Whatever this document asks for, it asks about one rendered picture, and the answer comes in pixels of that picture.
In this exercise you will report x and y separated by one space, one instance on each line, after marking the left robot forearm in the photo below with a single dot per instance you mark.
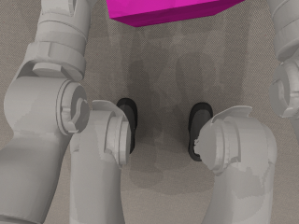
61 38

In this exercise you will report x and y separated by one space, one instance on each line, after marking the robot left upper arm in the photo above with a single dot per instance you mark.
43 113

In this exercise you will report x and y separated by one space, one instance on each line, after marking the robot right upper arm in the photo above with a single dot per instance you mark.
284 92

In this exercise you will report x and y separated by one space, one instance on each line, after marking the left robot shin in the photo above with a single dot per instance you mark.
98 105

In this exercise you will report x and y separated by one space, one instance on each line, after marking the carton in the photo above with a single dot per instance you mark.
139 13

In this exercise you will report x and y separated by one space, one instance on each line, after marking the right robot forearm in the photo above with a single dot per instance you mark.
285 16

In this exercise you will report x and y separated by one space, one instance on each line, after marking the left robot thigh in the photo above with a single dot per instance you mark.
95 177

